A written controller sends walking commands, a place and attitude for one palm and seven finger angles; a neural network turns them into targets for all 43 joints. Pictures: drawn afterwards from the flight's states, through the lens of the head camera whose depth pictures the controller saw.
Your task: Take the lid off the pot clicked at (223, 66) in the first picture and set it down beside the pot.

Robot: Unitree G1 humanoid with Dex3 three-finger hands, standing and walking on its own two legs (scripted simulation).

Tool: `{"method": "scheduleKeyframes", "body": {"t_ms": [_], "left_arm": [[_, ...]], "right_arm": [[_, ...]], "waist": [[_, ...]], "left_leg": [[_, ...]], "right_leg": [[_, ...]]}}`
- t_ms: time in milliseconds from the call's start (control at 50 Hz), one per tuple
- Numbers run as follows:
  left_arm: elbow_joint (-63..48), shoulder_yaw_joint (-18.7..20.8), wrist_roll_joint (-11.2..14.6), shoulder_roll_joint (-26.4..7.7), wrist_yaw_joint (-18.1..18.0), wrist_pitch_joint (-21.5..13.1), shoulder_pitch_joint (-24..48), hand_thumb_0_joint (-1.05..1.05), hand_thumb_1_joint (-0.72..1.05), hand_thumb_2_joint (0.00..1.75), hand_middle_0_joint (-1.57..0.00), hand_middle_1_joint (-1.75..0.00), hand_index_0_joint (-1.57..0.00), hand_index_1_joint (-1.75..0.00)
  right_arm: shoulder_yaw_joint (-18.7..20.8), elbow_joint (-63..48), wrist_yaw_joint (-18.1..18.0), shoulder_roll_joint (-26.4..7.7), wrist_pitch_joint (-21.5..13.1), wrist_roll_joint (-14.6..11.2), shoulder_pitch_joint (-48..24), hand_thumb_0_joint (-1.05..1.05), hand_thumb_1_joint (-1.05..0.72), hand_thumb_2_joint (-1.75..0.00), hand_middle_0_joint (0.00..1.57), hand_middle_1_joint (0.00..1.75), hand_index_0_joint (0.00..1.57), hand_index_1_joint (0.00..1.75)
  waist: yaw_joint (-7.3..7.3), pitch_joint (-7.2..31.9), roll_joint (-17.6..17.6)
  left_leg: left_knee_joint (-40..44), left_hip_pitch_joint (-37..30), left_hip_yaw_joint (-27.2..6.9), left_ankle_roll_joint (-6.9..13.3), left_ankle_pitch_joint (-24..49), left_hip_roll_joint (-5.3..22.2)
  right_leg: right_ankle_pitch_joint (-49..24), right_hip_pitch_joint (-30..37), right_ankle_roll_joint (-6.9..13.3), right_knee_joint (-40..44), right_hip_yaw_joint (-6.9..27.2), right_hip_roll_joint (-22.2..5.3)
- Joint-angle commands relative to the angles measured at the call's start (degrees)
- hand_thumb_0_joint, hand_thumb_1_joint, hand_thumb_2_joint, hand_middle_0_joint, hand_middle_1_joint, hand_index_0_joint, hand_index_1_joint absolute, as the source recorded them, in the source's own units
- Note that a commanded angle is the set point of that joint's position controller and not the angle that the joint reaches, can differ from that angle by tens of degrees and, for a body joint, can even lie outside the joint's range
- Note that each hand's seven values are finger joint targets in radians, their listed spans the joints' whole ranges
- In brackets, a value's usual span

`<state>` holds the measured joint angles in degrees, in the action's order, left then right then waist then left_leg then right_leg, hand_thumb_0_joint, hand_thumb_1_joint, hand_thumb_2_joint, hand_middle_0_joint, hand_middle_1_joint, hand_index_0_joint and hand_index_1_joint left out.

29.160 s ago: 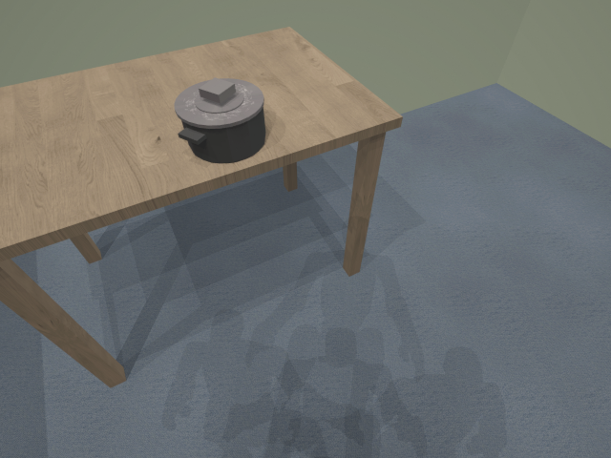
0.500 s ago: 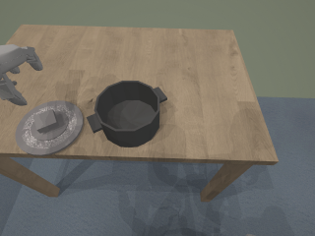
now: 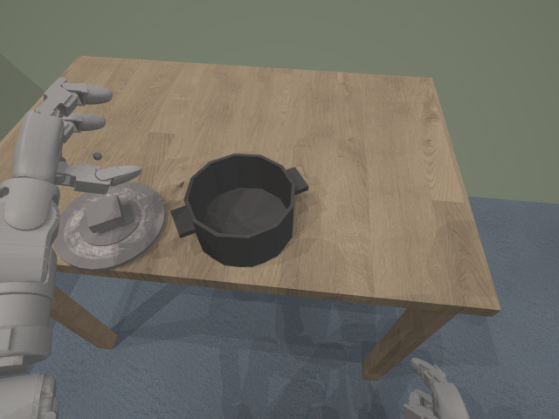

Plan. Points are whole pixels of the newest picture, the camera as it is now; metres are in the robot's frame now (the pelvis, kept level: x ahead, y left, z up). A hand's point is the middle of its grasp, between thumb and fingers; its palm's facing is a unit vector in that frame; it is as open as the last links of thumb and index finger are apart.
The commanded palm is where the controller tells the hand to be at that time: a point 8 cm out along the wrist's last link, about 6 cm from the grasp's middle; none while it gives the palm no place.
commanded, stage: draw the hand back to the body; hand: left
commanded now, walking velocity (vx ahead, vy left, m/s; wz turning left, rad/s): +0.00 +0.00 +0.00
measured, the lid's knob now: (105, 213) +0.42 +0.35 -0.01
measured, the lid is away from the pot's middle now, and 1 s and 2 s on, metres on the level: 0.24 0.24 0.24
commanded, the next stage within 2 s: step back with the hand held close in 1.60 s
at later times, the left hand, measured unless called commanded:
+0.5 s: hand (81, 175) +0.34 +0.26 +0.18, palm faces +0.50 -0.81 -0.31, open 9.1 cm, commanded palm +0.28 +0.30 +0.19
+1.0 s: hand (71, 232) +0.27 +0.25 +0.17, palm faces +0.44 -0.84 -0.33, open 7.5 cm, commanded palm +0.21 +0.28 +0.18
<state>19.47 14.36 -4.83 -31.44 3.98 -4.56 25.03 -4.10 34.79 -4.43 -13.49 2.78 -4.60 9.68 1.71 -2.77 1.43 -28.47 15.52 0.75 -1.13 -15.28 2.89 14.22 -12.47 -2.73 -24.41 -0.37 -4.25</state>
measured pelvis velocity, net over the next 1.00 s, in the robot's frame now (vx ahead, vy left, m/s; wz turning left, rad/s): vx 0.02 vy -0.01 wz -0.02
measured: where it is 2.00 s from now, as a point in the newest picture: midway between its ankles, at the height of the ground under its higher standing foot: outside the picture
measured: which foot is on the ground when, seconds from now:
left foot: down 0.00-1.00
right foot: down 0.00-1.00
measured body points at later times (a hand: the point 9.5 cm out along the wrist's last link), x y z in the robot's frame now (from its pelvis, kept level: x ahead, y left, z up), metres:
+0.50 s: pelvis +0.03 -0.02 +0.00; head +0.04 -0.04 +0.45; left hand +0.31 +0.31 +0.20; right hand +0.19 -0.28 -0.10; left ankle -0.01 +0.13 -0.74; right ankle -0.02 -0.17 -0.74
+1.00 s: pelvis +0.02 -0.01 +0.00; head +0.01 -0.03 +0.45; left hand +0.24 +0.29 +0.19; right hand +0.20 -0.24 -0.09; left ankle -0.01 +0.13 -0.74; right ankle -0.02 -0.17 -0.74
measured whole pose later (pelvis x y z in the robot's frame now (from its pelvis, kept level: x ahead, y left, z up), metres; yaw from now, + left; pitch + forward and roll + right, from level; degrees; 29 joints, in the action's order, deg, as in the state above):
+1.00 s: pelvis +0.02 -0.01 +0.00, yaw -1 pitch -3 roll +0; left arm -15.2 20.0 4.1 -20.5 -5.6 -2.1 -11.8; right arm -1.9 37.1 -4.8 -13.1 -4.4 -1.2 9.8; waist 3.0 -1.4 2.9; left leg -26.9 6.8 2.1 -2.3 -17.1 4.1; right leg 16.4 -5.3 -3.2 -24.6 0.6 -3.3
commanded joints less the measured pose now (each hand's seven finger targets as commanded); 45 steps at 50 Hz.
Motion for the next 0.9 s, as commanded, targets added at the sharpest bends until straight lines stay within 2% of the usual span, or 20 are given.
{"method": "scheduleKeyframes", "body": {"t_ms": [0,20,40,80,120,140,180,260,340,420,440,480,500,600,640,720,740,780,820,880], "left_arm": [[-16.89,13.06,5.81,-18.15,-9.73,-2.37,18.80,0.00,0.14,0.55,-0.29,-0.88,-0.29,-0.88],[-19.38,15.77,6.21,-20.19,-10.51,-2.61,16.22,0.00,0.16,0.55,-0.29,-0.87,-0.29,-0.87],[-20.20,14.21,6.48,-16.40,-10.49,-2.48,12.30,0.00,0.18,0.56,-0.29,-0.85,-0.29,-0.85],[-24.57,13.60,7.27,-13.88,-10.54,-2.20,8.98,0.00,0.22,0.58,-0.28,-0.82,-0.28,-0.82],[-24.43,15.16,7.80,-13.42,-10.87,-1.68,3.76,0.00,0.27,0.60,-0.28,-0.78,-0.28,-0.78],[-23.46,14.27,7.97,-11.31,-10.62,-1.26,1.13,0.00,0.29,0.61,-0.27,-0.77,-0.27,-0.77],[-28.00,14.43,8.15,-11.06,-10.53,-1.38,0.66,0.00,0.33,0.63,-0.27,-0.74,-0.27,-0.74],[-28.67,14.53,8.43,-9.70,-10.59,-0.93,-3.62,0.00,0.41,0.67,-0.26,-0.67,-0.26,-0.67],[-30.93,15.49,8.28,-9.95,-10.92,-1.14,-6.84,0.00,0.50,0.71,-0.25,-0.61,-0.25,-0.61],[-35.44,14.22,8.29,-8.58,-11.11,-1.53,-6.50,0.00,0.58,0.75,-0.24,-0.54,-0.24,-0.54],[-31.58,14.73,8.43,-7.88,-11.10,-1.02,-10.75,0.00,0.60,0.76,-0.24,-0.53,-0.24,-0.53],[-34.59,15.82,8.60,-8.85,-11.13,-1.13,-11.18,0.00,0.65,0.78,-0.23,-0.49,-0.23,-0.49],[-36.64,15.80,8.63,-8.75,-11.07,-1.34,-11.06,0.00,0.67,0.79,-0.23,-0.48,-0.23,-0.48],[-37.19,13.79,8.92,-5.82,-10.69,-1.08,-13.80,0.00,0.77,0.84,-0.22,-0.40,-0.22,-0.40],[-38.62,14.26,8.83,-5.86,-10.80,-1.42,-16.34,0.00,0.82,0.86,-0.21,-0.36,-0.21,-0.36],[-42.62,12.93,8.85,-4.46,-10.65,-1.46,-18.53,0.00,0.90,0.90,-0.20,-0.30,-0.20,-0.30],[-41.05,13.18,8.93,-4.03,-10.67,-1.31,-20.79,0.00,0.90,0.90,-0.20,-0.30,-0.20,-0.30],[-43.75,13.29,8.90,-4.16,-10.60,-1.35,-21.78,0.00,0.90,0.90,-0.20,-0.30,-0.20,-0.30],[-44.19,12.19,8.90,-3.08,-10.48,-1.34,-22.62,0.00,0.90,0.90,-0.20,-0.30,-0.20,-0.30],[-46.46,11.59,8.73,-2.36,-10.52,-1.59,-24.48,0.00,0.90,0.90,-0.20,-0.30,-0.20,-0.30]], "right_arm": [[3.97,-4.88,-2.12,-8.72,-5.48,1.44,-1.67,0.00,-0.90,-0.90,0.20,0.30,0.20,0.30],[4.28,-4.57,-1.98,-8.99,-5.91,1.71,-1.72,0.00,-0.90,-0.90,0.20,0.30,0.20,0.30],[4.29,-5.08,-1.85,-8.32,-6.31,1.76,-2.33,0.00,-0.90,-0.90,0.20,0.30,0.20,0.30],[4.75,-5.34,-1.25,-8.10,-7.09,1.83,-2.58,0.00,-0.90,-0.90,0.20,0.30,0.20,0.30],[5.45,-5.00,-0.84,-8.43,-7.32,1.97,-2.35,0.00,-0.90,-0.90,0.20,0.30,0.20,0.30],[5.69,-5.12,-0.70,-8.55,-7.33,1.92,-2.55,0.00,-0.90,-0.90,0.20,0.30,0.20,0.30],[6.03,-5.32,-0.47,-8.46,-7.57,1.83,-2.71,0.00,-0.90,-0.90,0.20,0.30,0.20,0.30],[6.50,-4.95,-0.46,-8.60,-7.55,1.77,-2.91,0.00,-0.90,-0.90,0.20,0.30,0.20,0.30],[6.58,-4.86,-0.69,-8.38,-8.00,1.97,-2.75,0.00,-0.90,-0.90,0.20,0.30,0.20,0.30],[6.43,-5.09,-0.74,-7.87,-8.75,2.02,-3.58,0.00,-0.90,-0.90,0.20,0.30,0.20,0.30],[6.40,-4.94,-0.87,-8.06,-8.67,2.15,-3.65,0.00,-0.90,-0.90,0.20,0.30,0.20,0.30],[6.33,-5.34,-0.81,-7.88,-8.62,2.19,-4.16,0.00,-0.90,-0.90,0.20,0.30,0.20,0.30],[6.27,-5.58,-0.78,-7.71,-8.80,2.26,-4.46,0.00,-0.90,-0.90,0.20,0.30,0.20,0.30],[5.72,-5.93,-0.90,-7.22,-9.13,2.50,-5.59,0.00,-0.90,-0.90,0.20,0.30,0.20,0.30],[5.47,-6.15,-0.99,-7.01,-9.55,2.74,-5.70,0.00,-0.90,-0.90,0.20,0.30,0.20,0.30],[5.11,-6.38,-0.84,-6.59,-9.99,3.00,-6.44,0.00,-0.90,-0.90,0.20,0.30,0.20,0.30],[5.11,-6.40,-0.88,-6.67,-9.98,3.12,-6.14,0.00,-0.90,-0.90,0.20,0.30,0.20,0.30],[5.13,-6.66,-0.83,-6.53,-9.98,3.16,-6.53,0.00,-0.90,-0.90,0.20,0.30,0.20,0.30],[5.01,-6.58,-0.86,-6.41,-10.07,3.23,-6.98,0.00,-0.90,-0.90,0.20,0.30,0.20,0.30],[4.81,-6.96,-0.91,-6.19,-10.44,3.42,-7.42,0.00,-0.90,-0.90,0.20,0.30,0.20,0.30]], "waist": [[-0.92,18.93,8.46],[-0.41,19.46,6.23],[-0.28,19.52,7.69],[-0.29,19.12,8.15],[-0.30,18.17,1.95],[-0.31,16.91,1.43],[-0.35,17.43,3.36],[-0.41,15.57,1.42],[-0.15,17.61,1.23],[-0.40,16.38,1.81],[0.06,15.06,1.05],[0.41,15.41,0.54],[0.60,15.82,1.98],[0.31,12.37,1.17],[0.66,13.03,3.00],[0.43,11.99,2.55],[0.70,11.74,0.97],[0.94,11.70,1.71],[0.42,10.15,0.42],[0.95,9.65,3.45]], "left_leg": [[3.37,-13.12,2.11,2.36,14.97,-1.05],[3.12,-13.17,2.19,2.40,17.21,-0.86],[2.79,-13.40,2.75,2.47,19.73,-1.01],[1.82,-14.00,3.05,2.44,22.56,-0.80],[1.29,-12.97,3.25,2.77,24.00,-0.60],[1.25,-12.49,3.88,2.96,23.84,-0.60],[0.85,-13.08,4.29,3.12,24.04,-0.91],[0.66,-12.62,5.02,3.36,23.60,-1.16],[0.51,-14.42,5.60,3.75,26.01,-1.50],[1.15,-15.51,5.18,3.54,24.11,-1.47],[1.32,-14.68,5.46,3.63,23.53,-1.41],[1.37,-14.48,5.40,3.59,23.10,-1.41],[1.44,-14.92,5.24,3.41,23.16,-1.33],[2.32,-14.39,4.95,3.16,19.26,-1.13],[2.62,-15.12,5.00,3.23,19.72,-1.26],[2.92,-15.16,4.45,2.84,18.84,-1.07],[3.16,-14.76,4.53,3.03,18.50,-0.96],[3.06,-14.56,4.47,2.99,18.44,-0.92],[3.40,-14.29,4.31,2.80,16.58,-0.91],[3.81,-14.06,4.02,2.73,15.37,-0.88]], "right_leg": [[-16.02,4.66,5.01,0.82,-3.48,3.14],[-18.41,6.38,4.98,0.50,-3.43,3.16],[-20.74,6.83,4.85,-0.15,-3.56,3.25],[-23.30,6.80,4.59,-0.58,-3.84,3.01],[-25.79,7.46,4.25,-0.83,-4.17,3.29],[-26.45,6.62,3.98,-0.92,-4.25,3.34],[-27.47,6.58,3.82,-0.88,-4.15,3.01],[-28.91,5.89,3.43,-0.67,-4.19,3.10],[-32.05,7.14,3.05,-1.11,-3.75,3.08],[-28.89,6.23,3.11,-0.26,-3.78,3.12],[-28.50,5.79,3.06,-0.52,-3.90,3.31],[-28.95,6.81,3.06,-0.44,-3.86,2.96],[-28.68,7.01,3.17,-0.47,-3.82,2.83],[-23.81,5.10,3.19,0.68,-4.09,3.05],[-23.65,5.49,3.30,0.66,-3.82,3.19],[-21.76,5.26,3.41,1.09,-3.79,3.10],[-21.71,5.06,3.34,1.06,-3.99,3.27],[-21.88,5.57,3.41,1.24,-3.85,2.90],[-19.65,4.78,3.35,1.84,-3.85,3.08],[-17.70,4.58,3.57,1.93,-3.82,2.88]]}}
